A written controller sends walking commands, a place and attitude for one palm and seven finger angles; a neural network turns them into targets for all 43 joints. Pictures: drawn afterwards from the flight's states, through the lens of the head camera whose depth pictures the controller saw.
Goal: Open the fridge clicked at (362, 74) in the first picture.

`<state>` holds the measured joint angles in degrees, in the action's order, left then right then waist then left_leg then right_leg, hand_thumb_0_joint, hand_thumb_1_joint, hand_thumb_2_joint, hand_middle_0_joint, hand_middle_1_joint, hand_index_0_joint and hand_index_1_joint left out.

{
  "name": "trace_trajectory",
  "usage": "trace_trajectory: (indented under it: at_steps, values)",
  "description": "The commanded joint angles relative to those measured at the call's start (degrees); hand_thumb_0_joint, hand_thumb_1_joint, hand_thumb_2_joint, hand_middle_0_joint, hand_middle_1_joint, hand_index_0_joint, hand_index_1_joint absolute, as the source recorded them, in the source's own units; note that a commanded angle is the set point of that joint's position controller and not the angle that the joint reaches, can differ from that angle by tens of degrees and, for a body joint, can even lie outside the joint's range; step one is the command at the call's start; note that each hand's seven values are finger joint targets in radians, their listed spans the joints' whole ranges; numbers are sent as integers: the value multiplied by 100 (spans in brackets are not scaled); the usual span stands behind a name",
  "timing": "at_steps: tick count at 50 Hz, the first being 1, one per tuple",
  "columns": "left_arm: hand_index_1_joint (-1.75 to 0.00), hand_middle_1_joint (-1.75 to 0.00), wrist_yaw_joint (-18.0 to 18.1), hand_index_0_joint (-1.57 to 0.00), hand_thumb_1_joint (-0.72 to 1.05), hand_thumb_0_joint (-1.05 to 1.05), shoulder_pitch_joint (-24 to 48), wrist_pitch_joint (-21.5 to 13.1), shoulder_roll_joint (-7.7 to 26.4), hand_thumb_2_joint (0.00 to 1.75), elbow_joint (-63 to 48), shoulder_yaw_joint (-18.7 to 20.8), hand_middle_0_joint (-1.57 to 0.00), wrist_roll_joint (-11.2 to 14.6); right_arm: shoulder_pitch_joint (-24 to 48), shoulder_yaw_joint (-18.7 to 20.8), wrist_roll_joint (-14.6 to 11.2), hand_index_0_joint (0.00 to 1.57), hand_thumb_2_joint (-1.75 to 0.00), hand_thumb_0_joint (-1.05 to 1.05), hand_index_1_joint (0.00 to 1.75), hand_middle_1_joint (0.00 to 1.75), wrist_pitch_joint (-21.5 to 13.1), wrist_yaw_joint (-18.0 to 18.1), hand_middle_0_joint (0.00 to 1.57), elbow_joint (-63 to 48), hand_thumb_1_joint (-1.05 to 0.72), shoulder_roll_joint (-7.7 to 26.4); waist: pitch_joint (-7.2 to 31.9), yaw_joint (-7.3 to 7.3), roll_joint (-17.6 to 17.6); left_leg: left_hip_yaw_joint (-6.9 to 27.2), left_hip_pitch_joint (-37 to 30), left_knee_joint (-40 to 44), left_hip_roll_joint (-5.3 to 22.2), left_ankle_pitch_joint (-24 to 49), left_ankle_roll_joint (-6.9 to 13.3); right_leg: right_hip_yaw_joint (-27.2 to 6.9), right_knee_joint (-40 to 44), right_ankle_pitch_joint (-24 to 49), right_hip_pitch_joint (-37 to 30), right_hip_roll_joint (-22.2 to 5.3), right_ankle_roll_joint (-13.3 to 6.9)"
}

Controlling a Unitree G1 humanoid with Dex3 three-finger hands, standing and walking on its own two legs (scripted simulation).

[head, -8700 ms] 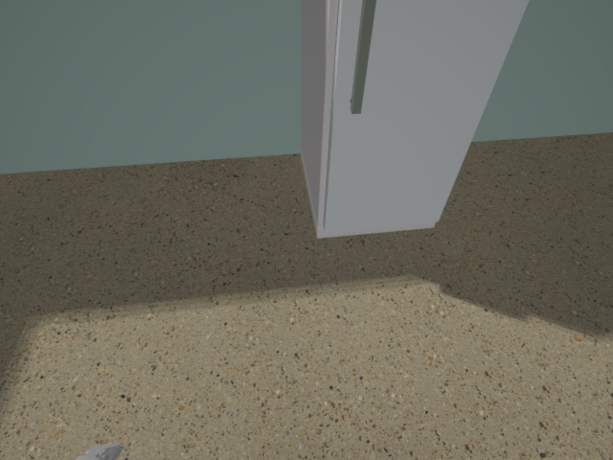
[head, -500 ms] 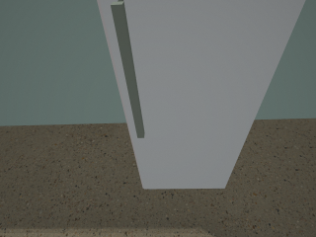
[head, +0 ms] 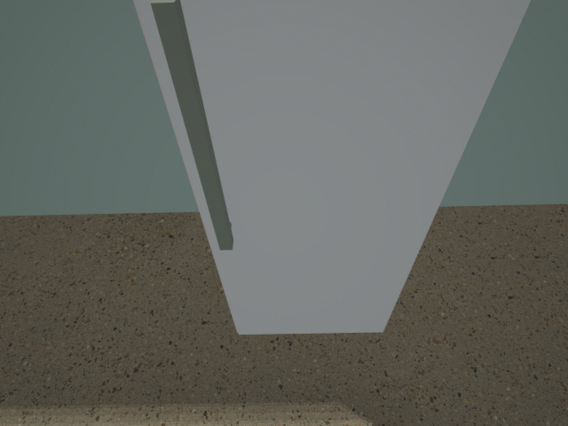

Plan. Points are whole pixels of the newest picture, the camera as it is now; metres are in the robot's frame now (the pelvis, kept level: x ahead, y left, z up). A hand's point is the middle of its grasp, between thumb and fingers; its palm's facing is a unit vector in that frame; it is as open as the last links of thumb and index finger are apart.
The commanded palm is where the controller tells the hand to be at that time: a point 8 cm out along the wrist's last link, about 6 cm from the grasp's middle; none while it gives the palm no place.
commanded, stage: come to a stop and stand still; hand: left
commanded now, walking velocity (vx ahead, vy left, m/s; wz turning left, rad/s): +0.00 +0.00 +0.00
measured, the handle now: (207, 151) +0.50 +0.15 +0.13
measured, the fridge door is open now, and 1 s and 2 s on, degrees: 0 0 0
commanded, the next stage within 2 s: look again from close up in 0.24 s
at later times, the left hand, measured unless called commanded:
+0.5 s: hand out of the picture +0.04 +0.18 -0.16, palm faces +0.01 -0.96 -0.27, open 7.4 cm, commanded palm none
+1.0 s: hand out of the picture +0.05 +0.18 -0.16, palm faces +0.02 -0.97 -0.26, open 7.4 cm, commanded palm none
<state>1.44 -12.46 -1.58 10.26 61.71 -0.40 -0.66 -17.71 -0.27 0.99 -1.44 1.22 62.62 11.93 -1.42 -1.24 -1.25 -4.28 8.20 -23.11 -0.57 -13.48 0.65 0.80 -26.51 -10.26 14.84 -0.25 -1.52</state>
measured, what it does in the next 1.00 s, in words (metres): stands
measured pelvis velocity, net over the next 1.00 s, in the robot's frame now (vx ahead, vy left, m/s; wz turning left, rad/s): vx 0.01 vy -0.02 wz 0.02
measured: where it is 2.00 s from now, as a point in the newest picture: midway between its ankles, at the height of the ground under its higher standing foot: outside the picture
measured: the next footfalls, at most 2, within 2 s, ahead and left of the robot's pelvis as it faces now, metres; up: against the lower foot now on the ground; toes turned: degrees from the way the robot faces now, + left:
none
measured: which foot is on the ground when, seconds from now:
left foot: down 0.00-1.00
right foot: down 0.00-1.00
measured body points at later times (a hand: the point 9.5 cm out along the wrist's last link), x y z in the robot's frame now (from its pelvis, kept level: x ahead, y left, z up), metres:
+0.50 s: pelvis +0.01 -0.02 +0.00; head +0.01 -0.04 +0.45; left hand +0.04 +0.23 -0.14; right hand +0.03 -0.27 -0.16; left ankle -0.01 +0.11 -0.74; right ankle +0.04 -0.10 -0.74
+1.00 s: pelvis +0.01 -0.02 +0.00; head +0.02 -0.03 +0.45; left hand +0.05 +0.23 -0.14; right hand +0.03 -0.27 -0.16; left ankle -0.01 +0.11 -0.74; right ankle +0.04 -0.10 -0.74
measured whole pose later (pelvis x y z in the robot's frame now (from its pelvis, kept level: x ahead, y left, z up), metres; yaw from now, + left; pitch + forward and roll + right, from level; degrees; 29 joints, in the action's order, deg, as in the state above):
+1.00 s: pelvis +0.01 -0.02 +0.00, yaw +1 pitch -2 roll +1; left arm 1.0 -12.4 -1.4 12.4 62.7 -0.3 -0.6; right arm -14.9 -1.0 1.1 -1.4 1.1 63.8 13.0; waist -1.6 -0.3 -0.8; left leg -2.7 5.7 -20.6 1.3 -13.1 -1.1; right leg 2.5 -22.8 -9.8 11.4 1.6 -3.1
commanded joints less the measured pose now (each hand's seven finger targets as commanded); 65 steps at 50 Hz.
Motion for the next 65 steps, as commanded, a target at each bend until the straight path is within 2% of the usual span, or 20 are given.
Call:
trace_trajectory:
  at_steps: [1,4,6,11,14,22,24,29,34,43,46,50,54,65]
  values:
    - [-30,-30,39,-20,90,0,-144,-66,906,90,-251,174,-20,6,-155,135,-10,20,-90,0,30,30,-87,32,20,-182,-90,612,-49,79,208,595,418,508,621,316,65,-791,564,410,-424,-649,-194]
    - [-30,-30,32,-20,90,0,-76,-53,948,90,-281,177,-20,12,-117,130,-2,20,-90,0,30,30,-78,28,20,-156,-90,643,-86,93,119,591,418,563,630,242,51,-786,619,265,-431,-633,-188]
    - [-30,-30,34,-20,90,0,-34,-61,987,90,-293,183,-20,7,-107,135,-6,20,-90,0,30,30,-80,30,20,-159,-90,681,-32,76,208,586,352,541,648,358,46,-789,609,450,-479,-624,-186]
    - [-30,-30,28,-20,90,0,24,-63,1044,90,-315,193,-20,6,-51,135,0,20,-90,0,30,30,-69,27,20,-163,-90,741,-60,73,223,578,294,567,645,316,32,-786,709,335,-469,-629,-186]
    - [-30,-30,17,-20,90,0,36,-52,1074,90,-320,198,-20,12,9,129,3,20,-90,0,30,30,-52,24,20,-159,-90,773,-147,72,228,565,298,592,634,155,20,-834,832,7,-380,-616,-178]
    - [-30,-30,7,-20,90,0,21,-59,1154,90,-306,219,-20,6,43,130,3,20,-90,0,30,30,-43,16,20,-149,-90,846,-142,71,193,558,254,594,625,97,20,-880,972,-197,-394,-606,-179]
    - [-30,-30,1,-20,90,0,-7,-62,1142,90,-288,220,-20,7,34,122,6,20,-90,0,30,30,-42,13,20,-145,-90,858,-122,70,282,562,250,609,619,67,28,-887,1012,-300,-402,-608,-179]
    - [-30,-30,-2,-20,90,0,-67,-81,1187,90,-258,216,-20,11,30,122,0,20,-90,0,30,30,-50,15,20,-131,-90,888,7,77,257,536,177,560,621,203,18,-866,1006,-28,-525,-638,-179]
    - [-30,-30,-3,-20,90,0,-81,-71,1188,90,-231,213,-20,13,24,111,2,20,-90,0,30,30,-39,17,20,-94,-90,871,-126,88,234,544,241,586,629,137,11,-848,1037,-158,-481,-632,-175]
    - [-30,-30,-3,-20,90,0,-83,-72,1165,90,-207,199,-20,14,42,96,-3,20,-90,0,30,30,-74,28,20,-66,-90,857,-56,123,89,596,241,633,682,344,20,-764,888,249,-615,-615,-172]
    - [-30,-30,2,-20,90,0,-88,-71,1141,90,-206,191,-20,10,37,96,-6,20,-90,0,30,30,-69,35,20,-60,-90,855,-80,113,220,599,220,627,688,377,20,-747,866,343,-596,-609,-167]
    - [-30,-30,2,-20,90,0,-68,-68,1127,90,-203,193,-20,4,41,96,-1,20,-90,0,30,30,-68,37,20,-47,-90,819,-112,117,168,591,212,646,703,358,21,-744,862,338,-576,-604,-173]
    - [-30,-30,-5,-20,90,0,-44,-55,1125,90,-209,198,-20,7,70,98,5,20,-90,0,30,30,-69,30,20,-37,-90,839,-176,121,179,615,269,678,684,218,33,-775,905,18,-505,-593,-162]
    - [-30,-30,2,-20,90,0,-53,-81,1111,90,-206,189,-20,0,83,107,-3,20,-90,0,30,30,-78,37,20,-11,-90,803,-38,118,245,614,166,616,707,483,35,-706,790,542,-613,-611,-167]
